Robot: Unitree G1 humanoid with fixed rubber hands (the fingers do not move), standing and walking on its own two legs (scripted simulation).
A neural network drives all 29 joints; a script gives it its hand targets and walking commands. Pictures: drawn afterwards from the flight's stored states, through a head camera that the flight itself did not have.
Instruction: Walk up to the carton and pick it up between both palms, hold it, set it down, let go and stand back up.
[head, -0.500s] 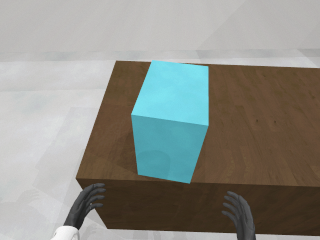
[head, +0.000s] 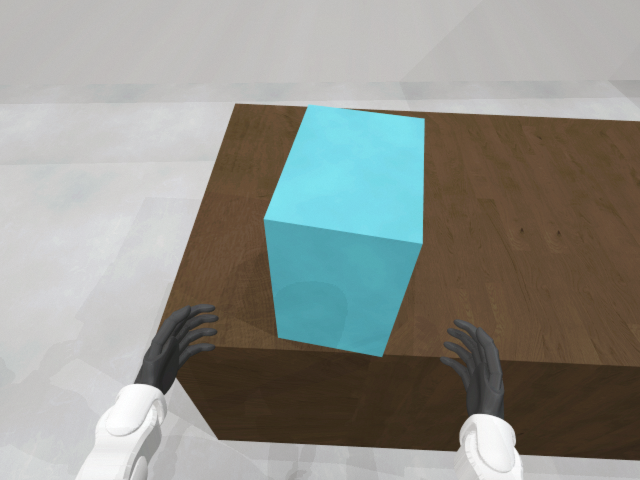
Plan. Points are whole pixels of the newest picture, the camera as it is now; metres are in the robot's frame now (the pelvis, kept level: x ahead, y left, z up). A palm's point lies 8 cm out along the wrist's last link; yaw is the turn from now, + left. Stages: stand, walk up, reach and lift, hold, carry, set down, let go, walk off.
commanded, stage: reach and lift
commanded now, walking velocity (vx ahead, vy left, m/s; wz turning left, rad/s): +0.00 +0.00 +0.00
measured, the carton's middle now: (346, 235) +0.46 +0.01 +0.01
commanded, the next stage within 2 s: none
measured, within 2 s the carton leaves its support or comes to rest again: neither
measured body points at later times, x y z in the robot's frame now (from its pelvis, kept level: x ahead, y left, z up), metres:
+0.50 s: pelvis +0.00 +0.00 +0.00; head +0.02 +0.02 +0.45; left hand +0.33 +0.23 +0.06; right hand +0.30 -0.16 +0.05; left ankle -0.01 +0.10 -0.74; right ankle -0.02 -0.14 -0.74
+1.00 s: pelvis -0.03 +0.00 +0.00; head +0.00 +0.02 +0.45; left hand +0.39 +0.22 +0.12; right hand +0.36 -0.16 +0.12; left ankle -0.01 +0.10 -0.74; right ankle -0.02 -0.14 -0.74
